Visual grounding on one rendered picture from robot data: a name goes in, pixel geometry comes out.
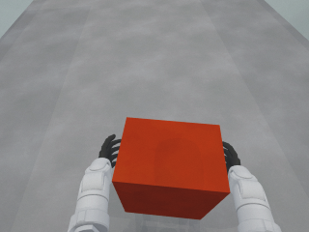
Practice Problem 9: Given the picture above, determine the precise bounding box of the carton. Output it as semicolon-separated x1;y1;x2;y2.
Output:
112;117;231;220

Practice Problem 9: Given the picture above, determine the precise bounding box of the right robot forearm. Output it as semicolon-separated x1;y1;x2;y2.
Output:
228;165;282;232

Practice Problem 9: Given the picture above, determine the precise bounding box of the robot left hand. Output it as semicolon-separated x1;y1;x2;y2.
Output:
98;134;122;168

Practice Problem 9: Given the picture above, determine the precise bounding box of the left robot forearm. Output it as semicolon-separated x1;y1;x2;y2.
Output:
68;158;112;232

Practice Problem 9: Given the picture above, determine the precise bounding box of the robot right hand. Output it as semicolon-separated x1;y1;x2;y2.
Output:
222;141;241;176

